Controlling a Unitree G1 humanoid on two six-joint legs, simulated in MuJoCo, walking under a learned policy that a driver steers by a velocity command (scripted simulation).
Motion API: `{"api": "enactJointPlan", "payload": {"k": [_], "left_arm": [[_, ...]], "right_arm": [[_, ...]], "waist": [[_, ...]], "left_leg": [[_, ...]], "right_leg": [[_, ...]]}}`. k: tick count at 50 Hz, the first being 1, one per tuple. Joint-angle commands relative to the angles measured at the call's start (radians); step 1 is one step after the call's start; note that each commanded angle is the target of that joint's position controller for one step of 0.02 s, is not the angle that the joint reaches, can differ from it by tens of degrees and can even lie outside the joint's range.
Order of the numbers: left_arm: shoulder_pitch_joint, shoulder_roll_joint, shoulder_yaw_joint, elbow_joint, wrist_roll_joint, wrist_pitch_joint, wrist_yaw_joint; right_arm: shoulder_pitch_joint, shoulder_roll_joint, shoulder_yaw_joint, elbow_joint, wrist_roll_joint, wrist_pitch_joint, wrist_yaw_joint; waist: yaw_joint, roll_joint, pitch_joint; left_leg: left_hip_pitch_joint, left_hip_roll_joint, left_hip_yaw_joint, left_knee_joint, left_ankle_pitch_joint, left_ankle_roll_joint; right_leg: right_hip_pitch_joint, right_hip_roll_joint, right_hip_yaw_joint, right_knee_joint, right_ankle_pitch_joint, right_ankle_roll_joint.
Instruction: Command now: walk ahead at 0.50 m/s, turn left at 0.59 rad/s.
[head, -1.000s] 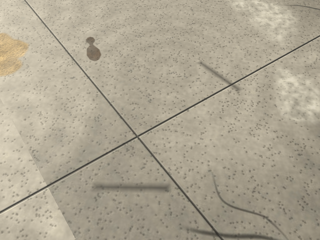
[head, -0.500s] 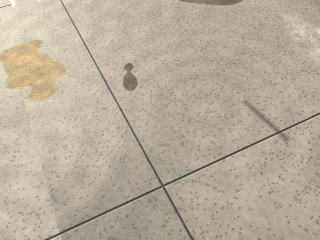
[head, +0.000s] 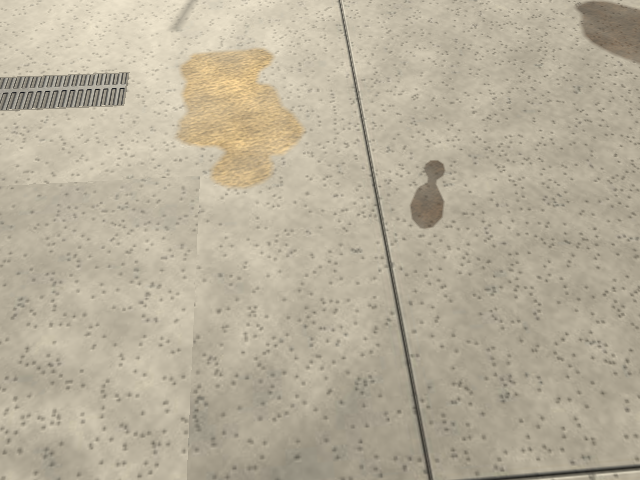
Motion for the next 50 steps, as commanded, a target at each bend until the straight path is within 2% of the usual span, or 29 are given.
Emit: {"api": "enactJointPlan", "payload": {"k": [1, 2, 4, 7, 9, 12, 16, 18, 19, 20, 21, 22, 23, 24, 25, 26, 27, 30, 32, 34, 39, 42, 44, 45, 46, 47, 48, 49, 50], "left_arm": [[-0.058, 0.137, 0.027, -0.106, 0.019, -0.046, 0.004], [-0.043, 0.137, 0.030, -0.104, 0.023, -0.033, 0.001], [-0.043, 0.108, 0.026, -0.110, 0.035, -0.012, 0.001], [-0.149, 0.069, 0.011, -0.145, 0.040, -0.003, 0.002], [-0.187, 0.044, -0.002, -0.145, 0.032, -0.007, -0.009], [-0.257, 0.046, -0.009, -0.162, 0.015, -0.014, -0.023], [-0.311, 0.078, -0.006, -0.194, 0.009, -0.019, -0.040], [-0.274, 0.089, -0.002, -0.192, 0.006, -0.019, -0.049], [-0.217, 0.106, 0.007, -0.178, 0.006, -0.019, -0.050], [-0.100, 0.132, 0.025, -0.143, 0.009, -0.018, -0.047], [0.049, 0.176, 0.043, -0.112, 0.014, -0.014, -0.043], [0.136, 0.276, 0.067, -0.114, 0.028, -0.009, -0.041], [0.145, 0.213, 0.052, -0.100, 0.005, -0.003, -0.047], [0.090, 0.167, 0.036, -0.118, 0.000, 0.002, -0.043], [0.034, 0.146, 0.031, -0.141, 0.009, 0.009, -0.036], [-0.006, 0.132, 0.026, -0.150, 0.012, 0.016, -0.033], [-0.022, 0.119, 0.021, -0.158, 0.017, 0.018, -0.027], [-0.029, 0.147, 0.032, -0.162, 0.023, 0.028, -0.015], [-0.022, 0.174, 0.043, -0.158, 0.014, 0.040, -0.002], [-0.011, 0.177, 0.046, -0.154, -0.001, 0.060, 0.013], [0.023, 0.169, 0.049, -0.150, -0.005, 0.105, 0.042], [0.014, 0.164, 0.050, -0.166, -0.002, 0.119, 0.046], [-0.029, 0.154, 0.047, -0.189, -0.004, 0.123, 0.047], [-0.041, 0.133, 0.040, -0.204, 0.000, 0.121, 0.046], [0.004, 0.080, 0.023, -0.216, 0.019, 0.117, 0.042], [0.112, 0.065, 0.019, -0.223, 0.010, 0.113, 0.041], [0.152, 0.157, 0.038, -0.201, 0.017, 0.112, 0.036], [0.105, 0.204, 0.057, -0.187, 0.005, 0.122, 0.035], [0.079, 0.197, 0.062, -0.179, -0.002, 0.139, 0.041]], "right_arm": [[0.080, -0.117, -0.032, -0.050, -0.014, -0.028, -0.011], [0.061, -0.113, -0.028, -0.061, -0.020, -0.028, -0.014], [0.070, -0.128, -0.032, -0.057, -0.012, -0.032, -0.024], [0.111, -0.159, -0.041, -0.041, -0.006, -0.030, -0.045], [0.124, -0.139, -0.033, -0.027, -0.008, -0.028, -0.050], [0.184, -0.140, -0.030, 0.015, -0.009, -0.036, -0.045], [0.234, -0.151, -0.032, 0.062, -0.012, -0.029, -0.044], [0.225, -0.161, -0.036, 0.074, -0.012, -0.021, -0.049], [0.204, -0.168, -0.037, 0.071, -0.013, -0.017, -0.051], [0.185, -0.164, -0.033, 0.066, -0.016, -0.010, -0.055], [0.180, -0.144, -0.021, 0.048, -0.027, -0.007, -0.063], [0.263, -0.083, 0.000, 0.009, -0.036, -0.023, -0.060], [0.261, -0.078, 0.008, 0.017, -0.038, -0.041, -0.056], [0.199, -0.133, -0.001, 0.002, -0.013, -0.058, -0.044], [0.127, -0.136, 0.000, -0.013, -0.006, -0.068, -0.041], [0.078, -0.137, -0.004, -0.026, -0.021, -0.069, -0.044], [0.071, -0.143, -0.012, -0.032, -0.037, -0.061, -0.051], [0.117, -0.091, -0.002, -0.033, -0.038, -0.028, -0.065], [0.097, -0.081, 0.002, -0.038, -0.038, -0.014, -0.076], [0.055, -0.074, 0.003, -0.044, -0.037, -0.007, -0.079], [-0.091, -0.069, 0.006, -0.078, -0.025, -0.011, -0.061], [-0.104, -0.092, -0.004, -0.081, -0.024, -0.028, -0.050], [-0.056, -0.103, -0.012, -0.066, -0.022, -0.042, -0.047], [-0.022, -0.123, -0.019, -0.058, -0.028, -0.049, -0.052], [0.007, -0.186, -0.030, -0.067, -0.043, -0.045, -0.064], [0.024, -0.203, -0.033, -0.054, -0.070, -0.025, -0.064], [0.040, -0.153, -0.027, -0.053, -0.043, -0.015, -0.063], [0.015, -0.103, -0.013, -0.066, -0.037, -0.011, -0.065], [-0.021, -0.089, -0.008, -0.070, -0.037, -0.003, -0.065]], "waist": [[-0.032, 0.034, -0.153], [-0.011, 0.046, -0.141], [0.000, 0.034, -0.125], [-0.029, 0.039, -0.082], [-0.054, 0.070, -0.076], [-0.099, 0.086, -0.049], [-0.115, 0.084, -0.013], [-0.090, 0.097, -0.024], [-0.056, 0.106, -0.064], [0.007, 0.090, -0.143], [0.071, 0.046, -0.257], [0.042, -0.170, -0.378], [0.048, -0.255, -0.411], [0.054, -0.163, -0.305], [0.047, -0.073, -0.226], [0.025, -0.003, -0.149], [0.000, 0.005, -0.139], [-0.044, -0.057, -0.161], [-0.044, -0.061, -0.180], [-0.031, -0.069, -0.201], [0.018, -0.098, -0.179], [0.013, -0.121, -0.164], [-0.028, -0.142, -0.157], [-0.044, -0.123, -0.174], [-0.023, 0.033, -0.255], [0.031, 0.269, -0.286], [0.016, 0.235, -0.298], [-0.004, 0.148, -0.246], [0.001, 0.093, -0.209]], "left_leg": [[0.407, 0.270, -0.455, -0.329, 0.127, 0.203], [0.345, 0.256, -0.434, -0.350, 0.174, 0.203], [0.267, 0.240, -0.381, -0.372, 0.259, 0.212], [0.203, 0.192, -0.308, -0.385, 0.235, 0.182], [0.184, 0.161, -0.236, -0.390, 0.181, 0.143], [0.211, 0.193, -0.231, -0.399, 0.112, 0.122], [0.421, 0.284, -0.249, -0.343, 0.210, 0.113], [0.488, 0.300, -0.225, -0.293, 0.364, 0.090], [0.498, 0.286, -0.194, -0.228, 0.546, 0.074], [0.485, 0.244, -0.142, -0.087, 0.721, 0.051], [0.367, 0.203, -0.093, 0.130, 0.673, 0.015], [0.001, 0.050, -0.027, 0.513, 0.278, -0.084], [-0.199, -0.037, -0.108, 0.691, -0.356, -0.117], [-0.284, 0.023, -0.166, 0.753, -0.342, -0.110], [-0.277, 0.062, -0.147, 0.729, -0.287, -0.110], [-0.265, 0.090, -0.123, 0.662, -0.254, -0.117], [-0.211, 0.115, -0.121, 0.597, -0.227, -0.121], [-0.136, 0.102, -0.102, 0.471, -0.186, -0.157], [-0.130, 0.080, -0.094, 0.369, -0.119, -0.178], [-0.102, 0.061, -0.098, 0.274, -0.013, -0.188], [-0.100, 0.026, -0.134, 0.083, 0.069, -0.190], [-0.066, 0.010, -0.156, -0.023, 0.012, -0.172], [0.041, 0.015, -0.146, -0.169, 0.088, -0.141], [0.171, 0.074, -0.166, -0.249, 0.240, -0.109], [0.368, 0.277, -0.323, -0.216, 0.526, -0.023], [0.505, 0.476, -0.581, -0.194, 0.785, 0.174], [0.487, 0.524, -0.641, -0.197, 0.706, 0.222], [0.437, 0.451, -0.506, -0.187, 0.627, 0.183], [0.383, 0.382, -0.397, -0.192, 0.537, 0.138]], "right_leg": [[-0.383, -0.070, 0.100, -0.028, 0.103, -0.017], [-0.335, -0.073, 0.100, -0.061, 0.123, -0.008], [-0.306, -0.064, 0.080, -0.148, 0.158, 0.024], [-0.307, -0.032, 0.066, -0.359, 0.340, 0.059], [-0.248, -0.016, 0.047, -0.519, 0.505, 0.059], [-0.214, -0.010, 0.036, -0.606, 0.626, 0.038], [-0.339, -0.011, 0.037, -0.660, 0.480, -0.031], [-0.314, 0.005, 0.020, -0.674, 0.387, -0.067], [-0.227, 0.037, -0.008, -0.680, 0.355, -0.089], [-0.064, 0.079, -0.040, -0.701, 0.379, -0.117], [0.183, 0.017, 0.057, -0.673, 0.427, -0.164], [0.528, -0.207, 0.493, -0.710, 0.426, -0.326], [0.636, -0.288, 0.768, -0.848, 0.429, -0.394], [0.563, -0.274, 0.668, -0.849, 0.444, -0.351], [0.441, -0.235, 0.530, -0.837, 0.580, -0.320], [0.311, -0.197, 0.426, -0.839, 0.749, -0.300], [0.230, -0.168, 0.365, -0.846, 0.853, -0.285], [0.131, -0.120, 0.299, -0.861, 1.006, -0.290], [0.109, -0.103, 0.279, -0.855, 1.016, -0.280], [0.096, -0.074, 0.267, -0.839, 0.946, -0.242], [0.135, -0.057, 0.353, -0.796, 0.723, -0.192], [0.177, -0.062, 0.445, -0.742, 0.658, -0.185], [0.170, -0.031, 0.479, -0.690, 0.613, -0.157], [0.117, 0.007, 0.464, -0.634, 0.537, -0.123], [0.005, 0.085, 0.359, -0.444, 0.248, -0.073], [-0.215, 0.224, 0.221, -0.253, -0.285, -0.008], [-0.274, 0.144, 0.183, -0.065, -0.284, 0.035], [-0.290, 0.115, 0.177, 0.020, -0.206, 0.061], [-0.295, 0.097, 0.157, 0.048, -0.141, 0.079]]}}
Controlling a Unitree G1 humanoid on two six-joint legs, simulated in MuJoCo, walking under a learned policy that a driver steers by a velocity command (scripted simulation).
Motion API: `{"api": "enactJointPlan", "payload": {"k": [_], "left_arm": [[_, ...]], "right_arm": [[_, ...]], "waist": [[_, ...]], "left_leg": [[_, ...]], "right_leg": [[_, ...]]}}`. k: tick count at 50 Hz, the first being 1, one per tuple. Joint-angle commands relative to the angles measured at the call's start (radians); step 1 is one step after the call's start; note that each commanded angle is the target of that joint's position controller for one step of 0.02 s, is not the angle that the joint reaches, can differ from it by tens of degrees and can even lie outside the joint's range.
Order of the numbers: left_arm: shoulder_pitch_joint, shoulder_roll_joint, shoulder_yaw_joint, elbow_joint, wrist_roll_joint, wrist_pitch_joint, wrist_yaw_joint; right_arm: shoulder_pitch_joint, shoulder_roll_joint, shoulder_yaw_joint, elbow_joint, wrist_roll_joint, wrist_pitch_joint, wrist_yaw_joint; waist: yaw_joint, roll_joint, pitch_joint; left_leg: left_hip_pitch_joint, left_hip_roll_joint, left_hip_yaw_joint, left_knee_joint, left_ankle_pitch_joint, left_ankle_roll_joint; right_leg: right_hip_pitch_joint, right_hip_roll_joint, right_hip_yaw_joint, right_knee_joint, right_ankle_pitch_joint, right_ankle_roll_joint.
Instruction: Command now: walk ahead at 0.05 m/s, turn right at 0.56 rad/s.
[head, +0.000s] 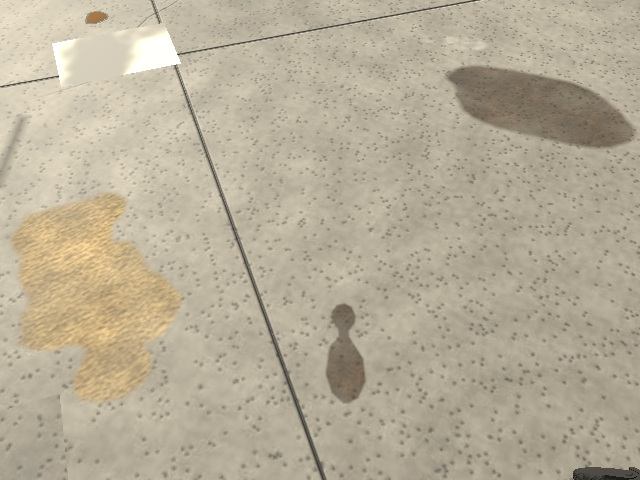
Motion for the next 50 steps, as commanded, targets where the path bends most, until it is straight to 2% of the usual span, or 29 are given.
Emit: {"api": "enactJointPlan", "payload": {"k": [1, 3, 5, 8, 12, 14, 15, 16, 17, 18, 19, 20, 22, 23, 26, 30, 32, 35, 37, 38, 39, 40, 41, 42, 43, 44, 45, 47, 50], "left_arm": [[0.075, 0.156, 0.051, -0.038, -0.006, 0.022, 0.009], [0.058, 0.097, 0.036, -0.058, -0.011, 0.032, 0.002], [0.034, 0.067, 0.026, -0.080, -0.011, 0.029, -0.002], [-0.020, 0.058, 0.016, -0.114, -0.003, 0.019, -0.021], [-0.003, 0.077, 0.021, -0.109, 0.001, 0.001, -0.043], [0.049, 0.071, 0.024, -0.085, -0.001, -0.004, -0.051], [0.103, 0.066, 0.027, -0.055, -0.002, -0.007, -0.052], [0.189, 0.078, 0.036, -0.017, -0.007, -0.010, -0.047], [0.292, 0.131, 0.054, 0.008, -0.014, -0.015, -0.035], [0.305, 0.273, 0.076, -0.025, -0.003, -0.033, -0.039], [0.261, 0.210, 0.061, -0.044, 0.021, -0.061, -0.043], [0.202, 0.154, 0.039, -0.053, 0.023, -0.080, -0.041], [0.161, 0.105, 0.021, -0.060, 0.004, -0.087, -0.033], [0.163, 0.100, 0.017, -0.062, 0.006, -0.084, -0.026], [0.188, 0.113, 0.023, -0.056, 0.008, -0.082, -0.007], [0.251, 0.126, 0.032, -0.026, -0.005, -0.077, 0.002], [0.269, 0.128, 0.035, -0.012, -0.014, -0.074, 0.003], [0.250, 0.140, 0.044, -0.006, -0.015, -0.066, 0.007], [0.220, 0.126, 0.041, -0.016, -0.010, -0.061, 0.005], [0.200, 0.096, 0.030, -0.033, 0.000, -0.060, 0.000], [0.212, 0.028, 0.006, -0.063, 0.028, -0.062, 0.000], [0.371, -0.041, -0.012, -0.085, -0.019, -0.074, -0.004], [0.319, 0.081, 0.011, -0.048, -0.039, -0.075, -0.003], [0.199, 0.128, 0.025, -0.064, -0.034, -0.073, -0.006], [0.150, 0.113, 0.023, -0.068, -0.021, -0.071, -0.005], [0.118, 0.098, 0.025, -0.077, -0.009, -0.071, -0.008], [0.127, 0.078, 0.025, -0.080, -0.014, -0.066, -0.015], [0.116, 0.026, 0.013, -0.088, -0.016, -0.057, -0.020], [0.048, -0.005, -0.004, -0.114, 0.000, -0.059, -0.025]], "right_arm": [[0.017, -0.113, -0.032, -0.063, 0.008, 0.012, -0.008], [0.001, -0.131, -0.035, -0.054, -0.001, 0.023, -0.012], [0.027, -0.139, -0.042, -0.041, -0.001, 0.031, -0.017], [0.034, -0.176, -0.057, -0.031, 0.016, 0.031, -0.018], [0.028, -0.216, -0.072, -0.018, 0.036, 0.015, 0.005], [0.016, -0.215, -0.072, -0.008, 0.053, 0.014, 0.015], [0.015, -0.198, -0.068, -0.001, 0.057, 0.015, 0.016], [0.022, -0.156, -0.057, 0.006, 0.050, 0.014, 0.018], [-0.007, -0.077, -0.034, -0.011, 0.027, 0.009, 0.028], [-0.072, -0.056, -0.026, -0.087, 0.016, -0.010, 0.032], [-0.119, -0.127, -0.042, -0.097, 0.045, -0.037, 0.034], [-0.094, -0.165, -0.054, -0.083, 0.060, -0.053, 0.041], [-0.061, -0.169, -0.058, -0.042, 0.019, -0.068, 0.041], [-0.066, -0.160, -0.058, -0.039, 0.010, -0.071, 0.044], [-0.103, -0.108, -0.041, -0.037, 0.016, -0.072, 0.053], [-0.216, -0.077, -0.023, -0.067, 0.031, -0.072, 0.066], [-0.245, -0.085, -0.023, -0.081, 0.036, -0.076, 0.073], [-0.203, -0.121, -0.036, -0.077, 0.040, -0.084, 0.072], [-0.069, -0.162, -0.059, -0.045, 0.035, -0.089, 0.060], [0.069, -0.197, -0.075, -0.020, 0.026, -0.091, 0.051], [0.247, -0.263, -0.086, -0.007, 0.011, -0.083, 0.040], [0.265, -0.294, -0.088, 0.025, 0.004, -0.073, 0.053], [0.216, -0.175, -0.061, 0.005, 0.021, -0.069, 0.052], [0.166, -0.128, -0.049, 0.005, 0.028, -0.063, 0.043], [0.128, -0.120, -0.044, 0.011, 0.020, -0.059, 0.041], [0.108, -0.101, -0.040, 0.023, 0.013, -0.057, 0.039], [0.096, -0.097, -0.037, 0.031, 0.004, -0.062, 0.035], [0.102, -0.095, -0.039, 0.056, 0.013, -0.075, 0.037], [0.115, -0.135, -0.049, 0.088, 0.022, -0.083, 0.040]], "waist": [[-0.016, 0.118, -0.123], [-0.012, 0.161, -0.087], [-0.035, 0.195, -0.112], [-0.063, 0.219, -0.116], [-0.052, 0.202, -0.091], [-0.016, 0.183, -0.076], [0.009, 0.164, -0.073], [0.038, 0.113, -0.077], [0.070, -0.079, -0.068], [0.066, -0.256, -0.013], [0.079, -0.160, 0.017], [0.034, -0.148, 0.062], [0.009, -0.102, 0.055], [0.003, -0.098, 0.046], [0.009, -0.080, 0.025], [0.051, -0.097, 0.053], [0.056, -0.096, 0.064], [0.023, -0.121, 0.053], [-0.049, -0.136, -0.021], [-0.119, -0.113, -0.138], [-0.171, 0.039, -0.334], [-0.069, 0.438, -0.448], [-0.094, 0.283, -0.303], [-0.112, 0.184, -0.161], [-0.091, 0.101, -0.091], [-0.075, 0.096, -0.045], [-0.052, 0.128, -0.035], [-0.042, 0.131, -0.014], [-0.040, 0.098, 0.022]], "left_leg": [[0.285, 0.328, -0.265, -0.100, 0.416, 0.203], [0.202, 0.265, -0.152, -0.145, 0.369, 0.195], [0.236, 0.269, -0.117, -0.179, 0.254, 0.210], [0.218, 0.295, -0.117, -0.255, -0.113, 0.209], [0.145, 0.320, -0.071, -0.288, -0.251, 0.186], [0.108, 0.317, -0.035, -0.257, -0.321, 0.160], [0.060, 0.295, 0.002, -0.207, -0.358, 0.136], [-0.019, 0.252, 0.060, -0.091, -0.392, 0.097], [-0.202, 0.161, 0.183, 0.244, -0.389, 0.015], [-0.539, 0.005, 0.131, 0.485, -0.484, -0.030], [-0.590, 0.060, -0.010, 0.584, -0.421, -0.007], [-0.589, 0.093, -0.027, 0.573, -0.299, 0.012], [-0.518, 0.115, -0.013, 0.489, -0.142, -0.006], [-0.465, 0.108, -0.007, 0.445, -0.076, -0.020], [-0.359, 0.062, 0.023, 0.287, 0.083, -0.055], [-0.243, 0.022, 0.029, 0.101, 0.174, -0.066], [-0.210, 0.018, 0.016, 0.050, 0.176, -0.057], [-0.123, 0.021, 0.001, 0.011, 0.127, -0.030], [0.071, 0.002, 0.035, -0.028, 0.087, 0.012], [0.301, 0.059, -0.001, -0.018, 0.096, 0.054], [0.615, 0.256, -0.216, 0.019, 0.005, 0.113], [0.833, 0.463, -0.728, -0.147, -0.248, 0.254], [0.724, 0.433, -0.696, -0.204, -0.402, 0.219], [0.580, 0.394, -0.500, -0.208, -0.336, 0.182], [0.451, 0.353, -0.376, -0.221, -0.180, 0.169], [0.363, 0.319, -0.291, -0.242, -0.080, 0.167], [0.305, 0.300, -0.223, -0.267, -0.032, 0.163], [0.253, 0.293, -0.158, -0.314, 0.022, 0.189], [0.245, 0.308, -0.087, -0.360, 0.108, 0.221]], "right_leg": [[-0.216, -0.106, -0.023, 0.257, 0.039, 0.069], [-0.169, -0.115, -0.085, 0.195, 0.109, 0.078], [-0.166, -0.132, -0.121, 0.100, 0.143, 0.079], [-0.119, -0.176, -0.154, -0.061, 0.177, 0.047], [0.030, -0.170, -0.214, -0.253, 0.206, -0.023], [0.130, -0.157, -0.247, -0.393, 0.269, -0.063], [0.218, -0.134, -0.268, -0.459, 0.289, -0.083], [0.336, -0.119, -0.249, -0.506, 0.256, -0.110], [0.463, -0.284, 0.021, -0.631, 0.108, -0.182], [0.512, -0.495, 0.520, -0.758, -0.075, -0.358], [0.454, -0.518, 0.577, -0.838, -0.167, -0.393], [0.426, -0.484, 0.491, -0.835, -0.108, -0.351], [0.406, -0.402, 0.317, -0.807, 0.137, -0.286], [0.388, -0.368, 0.258, -0.808, 0.235, -0.267], [0.344, -0.308, 0.137, -0.794, 0.434, -0.240], [0.267, -0.290, 0.113, -0.772, 0.467, -0.225], [0.271, -0.306, 0.148, -0.750, 0.467, -0.220], [0.304, -0.336, 0.200, -0.699, 0.545, -0.196], [0.301, -0.300, 0.185, -0.566, 0.762, -0.165], [0.230, -0.237, 0.145, -0.374, 0.791, -0.130], [0.057, -0.153, 0.078, -0.060, 0.519, -0.095], [-0.264, -0.047, 0.030, 0.240, -0.042, -0.047], [-0.360, -0.131, 0.051, 0.342, 0.019, -0.040], [-0.378, -0.169, 0.005, 0.330, 0.114, -0.040], [-0.335, -0.208, -0.020, 0.300, 0.182, -0.038], [-0.308, -0.233, -0.024, 0.255, 0.219, -0.039], [-0.260, -0.255, -0.026, 0.233, 0.242, -0.042], [-0.248, -0.259, -0.044, 0.180, 0.241, -0.041], [-0.292, -0.260, -0.050, 0.024, 0.313, -0.031]]}}
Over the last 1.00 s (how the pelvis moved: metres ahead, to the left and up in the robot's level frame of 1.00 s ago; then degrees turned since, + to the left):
0.47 -0.03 0.01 -16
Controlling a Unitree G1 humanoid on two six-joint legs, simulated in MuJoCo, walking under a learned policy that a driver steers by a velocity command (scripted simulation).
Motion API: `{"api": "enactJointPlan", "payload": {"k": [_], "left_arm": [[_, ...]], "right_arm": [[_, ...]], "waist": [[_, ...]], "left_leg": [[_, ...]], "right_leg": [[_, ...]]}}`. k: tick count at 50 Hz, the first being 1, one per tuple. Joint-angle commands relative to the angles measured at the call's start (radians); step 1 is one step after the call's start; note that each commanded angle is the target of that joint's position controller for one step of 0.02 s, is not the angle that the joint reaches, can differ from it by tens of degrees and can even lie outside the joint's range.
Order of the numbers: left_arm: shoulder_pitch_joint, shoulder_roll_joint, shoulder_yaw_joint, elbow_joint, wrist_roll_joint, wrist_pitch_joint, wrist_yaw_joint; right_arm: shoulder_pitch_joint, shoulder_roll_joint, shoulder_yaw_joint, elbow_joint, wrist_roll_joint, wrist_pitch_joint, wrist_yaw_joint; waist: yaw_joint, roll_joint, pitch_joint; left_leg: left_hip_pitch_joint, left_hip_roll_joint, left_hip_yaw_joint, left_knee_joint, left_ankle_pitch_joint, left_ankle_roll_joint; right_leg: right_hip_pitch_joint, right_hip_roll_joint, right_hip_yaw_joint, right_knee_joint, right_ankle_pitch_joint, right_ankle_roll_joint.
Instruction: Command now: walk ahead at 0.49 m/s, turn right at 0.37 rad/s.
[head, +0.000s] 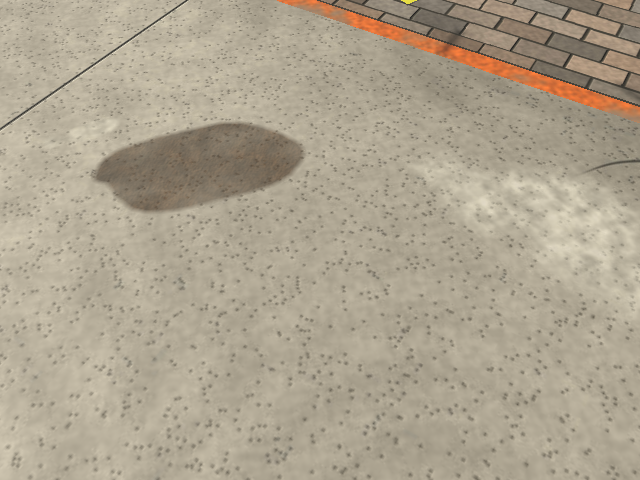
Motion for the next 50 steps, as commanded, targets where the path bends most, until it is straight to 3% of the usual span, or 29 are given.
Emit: {"api": "enactJointPlan", "payload": {"k": [1, 4, 6, 9, 10, 11, 12, 13, 14, 15, 16, 17, 18, 22, 25, 28, 32, 34, 35, 37, 38, 39, 40, 41, 42, 43, 44, 46, 50], "left_arm": [[-0.007, 0.004, -0.010, -0.073, 0.012, -0.016, -0.012], [-0.105, -0.002, -0.023, -0.090, 0.012, -0.038, -0.036], [-0.170, 0.006, -0.024, -0.111, 0.008, -0.044, -0.046], [-0.201, 0.041, -0.012, -0.134, 0.011, -0.044, -0.051], [-0.157, 0.060, -0.001, -0.127, 0.015, -0.043, -0.050], [-0.044, 0.090, 0.019, -0.093, 0.019, -0.041, -0.047], [0.112, 0.143, 0.047, -0.047, 0.018, -0.035, -0.037], [0.237, 0.261, 0.072, -0.036, 0.033, -0.029, -0.021], [0.245, 0.243, 0.060, -0.039, 0.017, -0.032, -0.025], [0.190, 0.173, 0.036, -0.043, 0.018, -0.040, -0.033], [0.129, 0.140, 0.025, -0.046, 0.020, -0.046, -0.034], [0.073, 0.110, 0.016, -0.043, 0.023, -0.051, -0.037], [0.032, 0.081, 0.007, -0.047, 0.029, -0.057, -0.038], [0.009, 0.086, 0.011, -0.021, 0.027, -0.084, -0.034], [0.042, 0.098, 0.015, 0.013, 0.026, -0.085, -0.023], [0.072, 0.120, 0.020, 0.042, 0.023, -0.079, -0.014], [0.132, 0.134, 0.029, 0.096, 0.020, -0.073, -0.010], [0.139, 0.136, 0.033, 0.114, 0.017, -0.063, -0.006], [0.123, 0.137, 0.034, 0.117, 0.019, -0.055, -0.002], [0.083, 0.156, 0.038, 0.106, 0.024, -0.038, 0.013], [0.066, 0.151, 0.034, 0.094, 0.025, -0.027, 0.023], [0.097, 0.130, 0.023, 0.066, 0.042, -0.027, 0.034], [0.249, 0.004, -0.018, 0.042, 0.072, -0.046, 0.016], [0.220, 0.080, -0.012, 0.066, 0.045, -0.066, 0.004], [0.113, 0.122, 0.000, 0.034, 0.008, -0.074, -0.001], [0.047, 0.119, -0.002, 0.017, 0.010, -0.075, 0.007], [0.005, 0.126, 0.003, 0.012, 0.027, -0.068, 0.019], [0.025, 0.119, 0.008, -0.002, 0.036, -0.041, 0.028], [0.034, 0.071, -0.002, -0.008, 0.043, -0.018, 0.042]], "right_arm": [[-0.055, -0.145, -0.031, -0.045, 0.008, -0.020, 0.000], [-0.046, -0.171, -0.033, -0.030, 0.022, -0.008, -0.002], [0.006, -0.196, -0.037, -0.007, 0.033, 0.001, -0.002], [0.047, -0.227, -0.043, 0.024, 0.046, 0.022, -0.005], [0.042, -0.236, -0.042, 0.029, 0.047, 0.029, -0.007], [0.036, -0.228, -0.036, 0.033, 0.047, 0.036, -0.010], [0.050, -0.190, -0.019, 0.032, 0.034, 0.037, -0.014], [0.120, -0.093, 0.018, -0.009, 0.003, 0.026, -0.010], [0.136, -0.079, 0.029, 0.001, 0.010, 0.008, -0.005], [0.059, -0.174, 0.002, -0.015, 0.043, -0.004, 0.002], [-0.014, -0.171, 0.004, -0.038, 0.056, -0.010, 0.004], [-0.038, -0.158, 0.006, -0.038, 0.041, -0.009, 0.000], [-0.030, -0.157, 0.001, -0.030, 0.026, -0.001, -0.002], [-0.014, -0.102, 0.011, -0.012, 0.015, 0.037, -0.004], [-0.119, -0.090, 0.016, -0.040, 0.006, 0.038, -0.004], [-0.211, -0.069, 0.027, -0.057, 0.013, 0.028, 0.010], [-0.299, -0.076, 0.032, -0.089, 0.026, 0.025, 0.031], [-0.321, -0.086, 0.030, -0.108, 0.027, 0.024, 0.043], [-0.313, -0.090, 0.027, -0.111, 0.022, 0.022, 0.048], [-0.202, -0.133, 0.004, -0.092, 0.006, 0.019, 0.052], [-0.068, -0.176, -0.022, -0.056, 0.003, 0.018, 0.047], [0.047, -0.251, -0.047, -0.043, 0.001, 0.023, 0.033], [0.043, -0.340, -0.056, -0.064, -0.002, 0.028, 0.027], [0.074, -0.267, -0.043, -0.079, 0.010, 0.033, 0.026], [0.021, -0.230, -0.035, -0.093, 0.012, 0.036, 0.023], [-0.030, -0.200, -0.029, -0.099, 0.022, 0.040, 0.017], [-0.072, -0.175, -0.022, -0.109, 0.023, 0.048, 0.010], [-0.099, -0.171, -0.022, -0.123, 0.001, 0.058, 0.001], [-0.105, -0.209, -0.038, -0.130, 0.006, 0.070, -0.017]], "waist": [[0.029, 0.109, 0.012], [0.000, 0.098, 0.029], [-0.021, 0.099, 0.034], [-0.006, 0.110, 0.034], [0.031, 0.117, 0.001], [0.099, 0.111, -0.071], [0.167, 0.097, -0.166], [0.164, -0.115, -0.324], [0.146, -0.203, -0.448], [0.154, -0.111, -0.321], [0.134, -0.087, -0.200], [0.100, -0.032, -0.126], [0.066, -0.039, -0.094], [0.016, -0.020, -0.052], [0.040, 0.003, -0.007], [0.073, -0.005, 0.020], [0.109, 0.001, 0.052], [0.108, 0.004, 0.058], [0.096, 0.000, 0.058], [0.034, -0.041, -0.033], [-0.033, -0.025, -0.118], [-0.066, 0.074, -0.228], [0.044, 0.336, -0.368], [-0.033, 0.221, -0.518], [-0.046, 0.166, -0.395], [-0.029, 0.089, -0.273], [-0.009, 0.047, -0.187], [0.046, 0.092, -0.153], [0.066, 0.113, -0.173]], "left_leg": [[0.025, 0.290, -0.198, -0.208, 0.185, 0.203], [0.009, 0.248, -0.097, -0.209, 0.236, 0.172], [0.045, 0.266, -0.090, -0.204, 0.233, 0.159], [0.145, 0.309, -0.088, -0.141, 0.343, 0.135], [0.160, 0.302, -0.068, -0.067, 0.484, 0.118], [0.135, 0.270, -0.025, 0.082, 0.619, 0.092], [0.025, 0.222, 0.013, 0.291, 0.589, 0.055], [-0.318, 0.114, 0.039, 0.699, 0.180, -0.012], [-0.490, 0.004, -0.112, 0.922, -0.368, -0.031], [-0.593, 0.065, -0.177, 0.993, -0.343, -0.014], [-0.619, 0.109, -0.155, 0.967, -0.263, 0.001], [-0.590, 0.147, -0.145, 0.900, -0.187, 0.000], [-0.529, 0.175, -0.154, 0.842, -0.131, -0.003], [-0.468, 0.184, -0.149, 0.732, -0.013, -0.038], [-0.520, 0.179, -0.148, 0.547, 0.145, -0.059], [-0.483, 0.144, -0.117, 0.357, 0.295, -0.057], [-0.493, 0.120, -0.116, 0.255, 0.312, -0.022], [-0.521, 0.108, -0.123, 0.229, 0.240, 0.010], [-0.505, 0.094, -0.113, 0.211, 0.200, 0.025], [-0.338, 0.021, -0.048, 0.206, 0.150, 0.052], [-0.162, -0.027, -0.019, 0.170, 0.210, 0.071], [0.115, 0.087, -0.185, 0.197, 0.504, 0.120], [0.494, 0.369, -0.661, 0.219, 0.735, 0.344], [0.545, 0.396, -0.793, 0.127, 0.650, 0.387], [0.448, 0.349, -0.651, 0.108, 0.610, 0.342], [0.308, 0.302, -0.551, 0.089, 0.587, 0.299], [0.163, 0.272, -0.489, 0.062, 0.606, 0.279], [-0.012, 0.232, -0.448, 0.014, 0.618, 0.270], [-0.102, 0.197, -0.394, 0.012, 0.666, 0.259]], "right_leg": [[-0.076, -0.047, 0.042, -0.141, 0.115, 0.005], [0.001, -0.026, -0.024, -0.348, 0.272, -0.002], [0.030, -0.012, -0.047, -0.423, 0.299, -0.011], [0.060, 0.016, -0.068, -0.500, 0.220, -0.046], [0.142, 0.043, -0.092, -0.529, 0.205, -0.064], [0.315, 0.078, -0.123, -0.566, 0.227, -0.089], [0.553, 0.074, -0.103, -0.547, 0.240, -0.115], [0.923, -0.196, 0.301, -0.555, 0.175, -0.243], [0.994, -0.322, 0.689, -0.742, 0.039, -0.341], [0.906, -0.294, 0.598, -0.772, -0.020, -0.297], [0.776, -0.252, 0.453, -0.781, 0.035, -0.268], [0.648, -0.210, 0.346, -0.801, 0.125, -0.248], [0.554, -0.177, 0.275, -0.831, 0.201, -0.234], [0.433, -0.149, 0.152, -0.932, 0.326, -0.251], [0.450, -0.128, 0.077, -0.960, 0.345, -0.236], [0.459, -0.106, 0.003, -0.972, 0.317, -0.205], [0.565, -0.156, -0.046, -0.959, 0.298, -0.187], [0.647, -0.187, -0.065, -0.921, 0.345, -0.170], [0.671, -0.188, -0.084, -0.876, 0.459, -0.154], [0.694, -0.159, -0.125, -0.689, 0.858, -0.107], [0.657, -0.106, -0.170, -0.489, 0.947, -0.066], [0.457, -0.047, -0.188, -0.208, 0.688, -0.008], [0.034, 0.155, -0.137, 0.196, -0.265, 0.078], [-0.025, 0.152, 0.050, 0.333, -0.352, 0.075], [-0.085, 0.098, 0.064, 0.327, -0.288, 0.058], [-0.101, 0.059, 0.039, 0.263, -0.215, 0.052], [-0.080, 0.033, 0.028, 0.203, -0.166, 0.057], [0.036, 0.022, 0.036, 0.121, -0.121, 0.061], [0.076, 0.051, 0.016, -0.069, -0.047, 0.096]]}}
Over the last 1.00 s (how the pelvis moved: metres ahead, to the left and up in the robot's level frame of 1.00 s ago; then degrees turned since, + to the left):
0.34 -0.12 0.01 -34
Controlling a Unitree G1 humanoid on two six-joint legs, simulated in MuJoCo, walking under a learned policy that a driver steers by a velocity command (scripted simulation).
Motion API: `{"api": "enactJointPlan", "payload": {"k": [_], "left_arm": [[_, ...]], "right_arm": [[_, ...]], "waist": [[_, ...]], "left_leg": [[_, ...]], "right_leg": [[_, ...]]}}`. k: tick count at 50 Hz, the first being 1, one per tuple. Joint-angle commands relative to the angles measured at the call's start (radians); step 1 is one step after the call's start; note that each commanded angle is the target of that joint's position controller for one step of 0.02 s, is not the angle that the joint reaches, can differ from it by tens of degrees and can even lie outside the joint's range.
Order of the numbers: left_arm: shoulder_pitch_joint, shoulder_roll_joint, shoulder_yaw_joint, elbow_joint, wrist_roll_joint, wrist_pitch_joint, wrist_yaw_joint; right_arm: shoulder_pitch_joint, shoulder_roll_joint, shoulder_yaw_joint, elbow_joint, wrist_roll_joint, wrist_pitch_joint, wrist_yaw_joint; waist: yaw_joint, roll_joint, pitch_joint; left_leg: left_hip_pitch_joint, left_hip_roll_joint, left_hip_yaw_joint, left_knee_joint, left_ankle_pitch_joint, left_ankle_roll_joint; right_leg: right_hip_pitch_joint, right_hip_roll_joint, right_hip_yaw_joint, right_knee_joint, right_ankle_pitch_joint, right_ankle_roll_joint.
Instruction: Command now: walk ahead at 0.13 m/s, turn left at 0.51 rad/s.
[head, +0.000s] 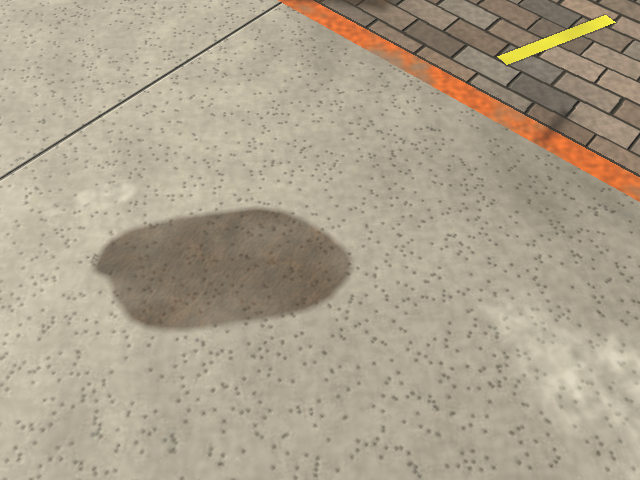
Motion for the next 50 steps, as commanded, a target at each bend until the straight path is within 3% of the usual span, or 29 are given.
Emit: {"api": "enactJointPlan", "payload": {"k": [1, 6, 10, 12, 13, 14, 15, 16, 17, 19, 21, 27, 32, 34, 35, 36, 37, 38, 39, 40, 41, 42, 44, 46, 50], "left_arm": [[0.120, 0.078, 0.026, -0.032, 0.006, 0.014, 0.014], [0.002, 0.072, 0.027, -0.065, -0.006, 0.022, 0.002], [-0.035, 0.084, 0.033, -0.079, -0.022, -0.006, -0.017], [0.014, 0.082, 0.040, -0.065, -0.029, -0.025, -0.022], [0.051, 0.112, 0.051, -0.058, -0.023, -0.033, -0.017], [0.102, 0.174, 0.063, -0.057, 0.003, -0.033, -0.009], [0.176, 0.224, 0.081, -0.024, 0.026, -0.030, -0.019], [0.143, 0.177, 0.073, -0.035, 0.010, -0.037, -0.023], [0.124, 0.131, 0.062, -0.041, -0.005, -0.037, -0.019], [0.111, 0.105, 0.052, -0.041, -0.017, -0.031, -0.010], [0.136, 0.102, 0.049, -0.033, -0.006, -0.036, -0.006], [0.170, 0.140, 0.063, -0.005, -0.009, -0.041, -0.018], [0.194, 0.182, 0.080, 0.028, -0.035, -0.035, -0.028], [0.184, 0.203, 0.088, 0.035, -0.045, -0.027, -0.028], [0.172, 0.212, 0.091, 0.036, -0.050, -0.023, -0.025], [0.182, 0.194, 0.084, 0.038, -0.050, -0.020, -0.022], [0.199, 0.157, 0.067, 0.022, -0.026, -0.025, -0.017], [0.257, 0.016, 0.018, -0.058, 0.017, -0.046, -0.026], [0.168, 0.097, 0.029, -0.057, -0.019, -0.077, -0.033], [0.092, 0.152, 0.043, -0.081, -0.054, -0.094, -0.040], [0.082, 0.142, 0.037, -0.078, -0.041, -0.104, -0.035], [0.080, 0.142, 0.041, -0.069, -0.012, -0.106, -0.029], [0.104, 0.137, 0.046, -0.061, 0.002, -0.089, -0.034], [0.136, 0.103, 0.036, -0.034, 0.002, -0.068, -0.042], [0.012, 0.050, 0.013, -0.051, -0.007, -0.059, -0.052]], "right_arm": [[-0.019, -0.180, -0.051, -0.074, 0.009, 0.003, -0.023], [-0.022, -0.175, -0.052, -0.086, 0.019, 0.045, -0.049], [-0.002, -0.163, -0.048, -0.094, 0.021, 0.055, -0.047], [-0.020, -0.143, -0.038, -0.100, 0.023, 0.055, -0.043], [-0.005, -0.105, -0.026, -0.102, 0.018, 0.051, -0.043], [0.025, -0.039, -0.005, -0.113, 0.013, 0.043, -0.039], [-0.008, -0.069, -0.012, -0.162, 0.022, 0.027, -0.036], [-0.012, -0.143, -0.030, -0.156, 0.013, 0.017, -0.034], [-0.021, -0.165, -0.042, -0.142, 0.014, 0.017, -0.030], [-0.022, -0.138, -0.042, -0.136, 0.014, 0.022, -0.022], [-0.049, -0.092, -0.032, -0.150, 0.023, 0.014, -0.007], [-0.150, -0.038, -0.011, -0.202, 0.023, 0.004, 0.018], [-0.205, -0.041, -0.008, -0.227, 0.027, 0.003, 0.039], [-0.180, -0.063, -0.019, -0.232, 0.024, 0.006, 0.044], [-0.111, -0.085, -0.034, -0.216, 0.020, 0.008, 0.042], [0.038, -0.130, -0.063, -0.171, 0.021, 0.012, 0.036], [0.229, -0.198, -0.096, -0.126, 0.030, 0.020, 0.019], [0.230, -0.334, -0.111, -0.134, 0.033, 0.012, 0.009], [0.256, -0.252, -0.085, -0.156, 0.030, -0.005, 0.013], [0.218, -0.193, -0.066, -0.139, 0.021, -0.020, 0.015], [0.168, -0.169, -0.057, -0.140, 0.021, -0.027, 0.014], [0.102, -0.144, -0.048, -0.148, 0.018, -0.027, 0.012], [0.039, -0.122, -0.038, -0.164, 0.001, -0.028, 0.005], [0.037, -0.102, -0.029, -0.139, 0.003, -0.038, -0.004], [0.085, -0.117, -0.026, -0.081, 0.004, -0.048, -0.017]], "waist": [[0.051, 0.089, -0.234], [0.014, 0.132, -0.197], [-0.008, 0.171, -0.177], [0.037, 0.177, -0.147], [0.051, 0.139, -0.156], [0.044, -0.037, -0.212], [0.054, -0.244, -0.157], [0.053, -0.170, -0.101], [0.057, -0.125, -0.076], [0.062, -0.116, -0.055], [0.080, -0.116, -0.044], [0.112, -0.104, -0.040], [0.112, -0.101, -0.014], [0.076, -0.107, -0.028], [0.026, -0.100, -0.074], [-0.048, -0.062, -0.162], [-0.132, 0.011, -0.265], [-0.036, 0.337, -0.357], [-0.109, 0.221, -0.449], [-0.108, 0.176, -0.297], [-0.070, 0.112, -0.225], [-0.029, 0.075, -0.172], [0.028, 0.104, -0.138], [0.046, 0.091, -0.130], [0.000, 0.087, -0.073]], "left_leg": [[0.108, 0.263, -0.239, -0.081, 0.520, 0.183], [0.091, 0.215, -0.309, -0.086, 0.101, 0.120], [0.110, 0.214, -0.419, -0.077, -0.204, 0.118], [0.056, 0.177, -0.445, -0.038, -0.313, 0.093], [-0.016, 0.132, -0.409, 0.043, -0.384, 0.055], [-0.150, 0.041, -0.263, 0.267, -0.498, -0.003], [-0.367, -0.027, -0.124, 0.436, -0.534, -0.028], [-0.427, 0.067, -0.125, 0.554, -0.453, -0.054], [-0.436, 0.089, -0.104, 0.594, -0.387, -0.074], [-0.464, 0.123, -0.072, 0.645, -0.286, -0.112], [-0.447, 0.142, -0.031, 0.654, -0.197, -0.128], [-0.385, 0.175, 0.024, 0.432, -0.045, -0.142], [-0.260, 0.162, 0.087, 0.262, -0.052, -0.086], [-0.175, 0.130, 0.123, 0.217, -0.117, -0.042], [-0.054, 0.090, 0.155, 0.171, -0.114, -0.014], [0.172, 0.041, 0.174, 0.122, -0.067, 0.022], [0.482, 0.100, 0.038, 0.125, -0.072, 0.070], [0.754, 0.393, -0.578, -0.004, -0.296, 0.263], [0.774, 0.440, -0.774, -0.146, -0.441, 0.291], [0.683, 0.416, -0.631, -0.155, -0.356, 0.250], [0.550, 0.373, -0.516, -0.146, -0.245, 0.222], [0.422, 0.335, -0.425, -0.147, -0.122, 0.200], [0.275, 0.289, -0.347, -0.188, 0.023, 0.195], [0.219, 0.282, -0.253, -0.209, 0.168, 0.198], [0.181, 0.234, -0.097, -0.237, 0.254, 0.140]], "right_leg": [[0.076, 0.012, 0.003, -0.097, 0.097, 0.026], [0.094, 0.043, 0.032, -0.285, 0.199, 0.032], [0.170, 0.063, 0.031, -0.462, 0.147, 0.003], [0.313, 0.057, 0.009, -0.646, 0.204, -0.030], [0.438, -0.019, 0.050, -0.711, 0.215, -0.066], [0.595, -0.214, 0.256, -0.754, 0.112, -0.157], [0.618, -0.351, 0.549, -0.844, -0.022, -0.277], [0.600, -0.361, 0.548, -0.845, -0.105, -0.295], [0.583, -0.310, 0.446, -0.842, -0.105, -0.264], [0.588, -0.253, 0.315, -0.854, -0.027, -0.223], [0.555, -0.220, 0.196, -0.885, 0.100, -0.218], [0.554, -0.220, -0.006, -0.913, 0.295, -0.231], [0.557, -0.250, -0.103, -0.884, 0.358, -0.205], [0.575, -0.265, -0.141, -0.812, 0.562, -0.187], [0.567, -0.251, -0.189, -0.700, 0.764, -0.168], [0.509, -0.212, -0.250, -0.499, 0.894, -0.138], [0.290, -0.175, -0.266, -0.213, 0.709, -0.092], [-0.139, 0.015, -0.202, 0.161, -0.131, -0.022], [-0.235, 0.025, 0.015, 0.280, -0.157, -0.036], [-0.313, -0.017, 0.008, 0.279, -0.056, -0.058], [-0.269, -0.056, 0.002, 0.205, 0.030, -0.071], [-0.203, -0.082, 0.003, 0.124, 0.082, -0.066], [-0.093, -0.096, 0.006, 0.047, 0.140, -0.054], [-0.065, -0.096, -0.028, -0.016, 0.188, -0.030], [-0.061, -0.088, -0.058, -0.264, 0.455, -0.022]]}}
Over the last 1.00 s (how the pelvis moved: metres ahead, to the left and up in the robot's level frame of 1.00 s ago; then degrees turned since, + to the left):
0.53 -0.02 -0.01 8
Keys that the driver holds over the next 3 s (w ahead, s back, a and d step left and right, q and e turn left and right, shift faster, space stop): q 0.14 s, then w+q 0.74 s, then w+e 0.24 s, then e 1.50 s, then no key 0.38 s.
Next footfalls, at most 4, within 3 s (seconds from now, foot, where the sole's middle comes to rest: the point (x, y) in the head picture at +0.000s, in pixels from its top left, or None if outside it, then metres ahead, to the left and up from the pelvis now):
0.26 right None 0.18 -0.15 -0.77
0.74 left None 0.31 0.21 -0.77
1.24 right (218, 343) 0.70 0.22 -0.77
1.70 left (113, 360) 0.66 0.44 -0.77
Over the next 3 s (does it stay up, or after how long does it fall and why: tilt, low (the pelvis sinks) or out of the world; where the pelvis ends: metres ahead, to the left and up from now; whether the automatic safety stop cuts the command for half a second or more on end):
stays up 0.61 0.27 0.00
